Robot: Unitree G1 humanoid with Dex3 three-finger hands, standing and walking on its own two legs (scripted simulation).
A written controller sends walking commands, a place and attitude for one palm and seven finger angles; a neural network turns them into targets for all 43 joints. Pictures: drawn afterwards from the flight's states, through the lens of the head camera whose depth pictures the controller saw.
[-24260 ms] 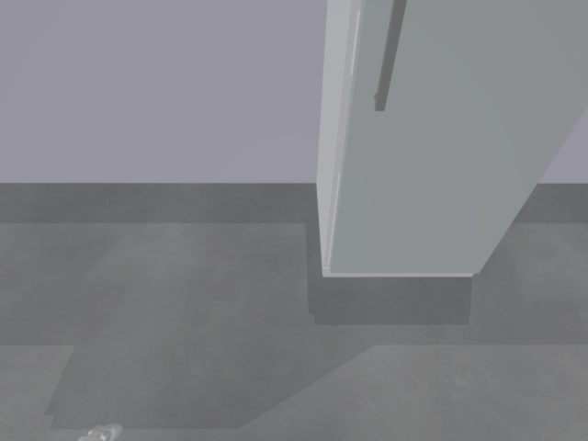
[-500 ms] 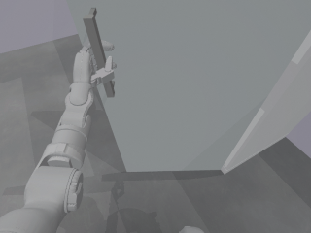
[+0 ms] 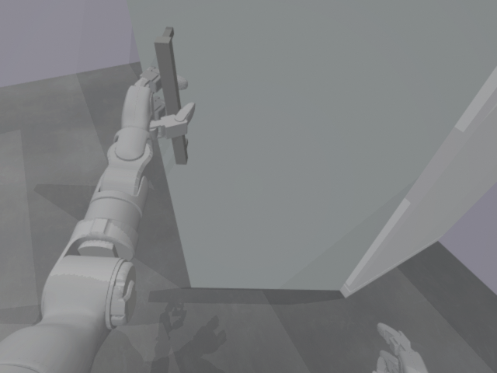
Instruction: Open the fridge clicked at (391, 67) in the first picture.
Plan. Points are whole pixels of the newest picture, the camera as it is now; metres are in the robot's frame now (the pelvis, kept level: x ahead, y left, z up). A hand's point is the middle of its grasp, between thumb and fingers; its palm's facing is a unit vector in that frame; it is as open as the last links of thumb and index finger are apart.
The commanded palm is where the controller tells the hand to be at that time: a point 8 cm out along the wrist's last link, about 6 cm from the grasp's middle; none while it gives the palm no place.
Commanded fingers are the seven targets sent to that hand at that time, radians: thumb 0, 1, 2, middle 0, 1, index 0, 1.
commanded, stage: loosen the grip on the handle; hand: left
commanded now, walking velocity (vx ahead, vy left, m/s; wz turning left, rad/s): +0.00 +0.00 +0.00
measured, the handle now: (176, 103) +0.51 +0.14 +0.18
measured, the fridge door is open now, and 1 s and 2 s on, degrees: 61 60 60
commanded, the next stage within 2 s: slip the hand off the handle in 0.42 s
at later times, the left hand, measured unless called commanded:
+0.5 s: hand (177, 128) +0.47 +0.13 +0.15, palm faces +0.12 -0.98 -0.18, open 14.4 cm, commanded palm +0.44 +0.18 +0.15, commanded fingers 0.00 -0.55 0.20 -0.25 -1.15 -0.25 -1.15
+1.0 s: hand (136, 140) +0.44 +0.19 +0.15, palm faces +0.15 -0.97 -0.19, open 14.7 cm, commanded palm +0.41 +0.24 +0.15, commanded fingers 0.00 -0.55 0.20 -0.25 -1.15 -0.25 -1.15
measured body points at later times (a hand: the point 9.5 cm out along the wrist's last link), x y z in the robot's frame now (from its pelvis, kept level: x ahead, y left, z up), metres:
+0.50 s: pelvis +0.00 +0.03 +0.00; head +0.03 +0.02 +0.45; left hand +0.46 +0.18 +0.16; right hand -0.01 -0.23 -0.13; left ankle +0.01 +0.13 -0.73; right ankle +0.02 -0.10 -0.73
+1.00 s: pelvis +0.00 +0.01 +0.00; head +0.03 +0.01 +0.45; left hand +0.42 +0.24 +0.16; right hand +0.09 -0.26 -0.11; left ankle +0.01 +0.13 -0.73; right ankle +0.02 -0.10 -0.73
